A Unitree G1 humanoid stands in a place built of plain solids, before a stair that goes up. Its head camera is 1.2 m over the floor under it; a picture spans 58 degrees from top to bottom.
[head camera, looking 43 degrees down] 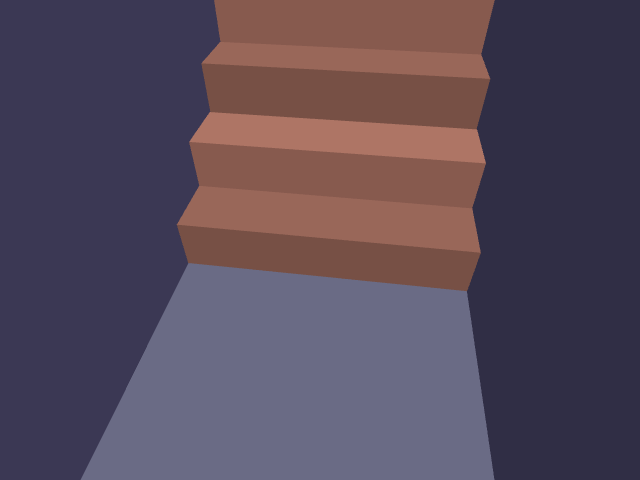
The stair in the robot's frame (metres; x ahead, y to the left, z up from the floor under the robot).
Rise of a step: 0.19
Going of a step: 0.24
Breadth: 1.05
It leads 8 degrees to the right of straight ahead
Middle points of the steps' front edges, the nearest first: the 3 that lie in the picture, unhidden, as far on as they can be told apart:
1.09 -0.01 0.20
1.32 -0.04 0.39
1.55 -0.08 0.58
